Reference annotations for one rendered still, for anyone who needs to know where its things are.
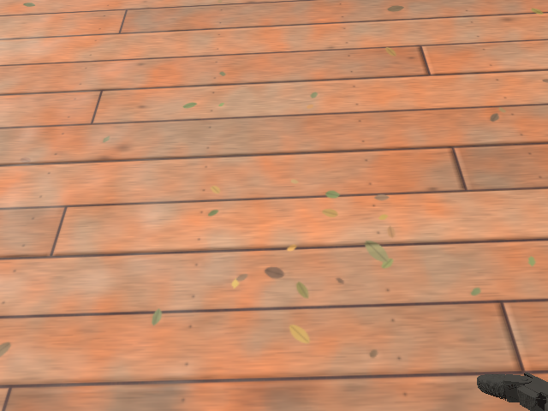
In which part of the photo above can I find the robot right hand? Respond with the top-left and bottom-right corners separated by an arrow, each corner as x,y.
477,372 -> 548,411

